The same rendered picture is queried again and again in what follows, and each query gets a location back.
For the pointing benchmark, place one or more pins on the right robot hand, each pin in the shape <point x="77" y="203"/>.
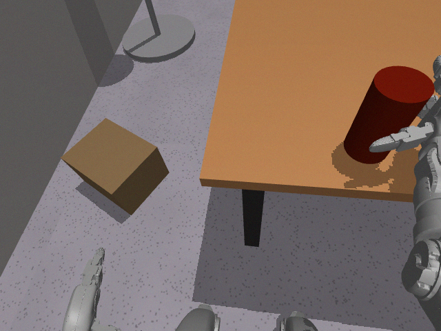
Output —
<point x="428" y="128"/>

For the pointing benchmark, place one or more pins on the coat stand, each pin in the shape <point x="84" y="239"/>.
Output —
<point x="158" y="37"/>

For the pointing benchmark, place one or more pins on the right robot arm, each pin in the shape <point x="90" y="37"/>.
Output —
<point x="421" y="274"/>

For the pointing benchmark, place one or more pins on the left robot hand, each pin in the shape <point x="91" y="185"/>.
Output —
<point x="81" y="311"/>

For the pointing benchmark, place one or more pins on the table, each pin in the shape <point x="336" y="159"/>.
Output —
<point x="294" y="75"/>

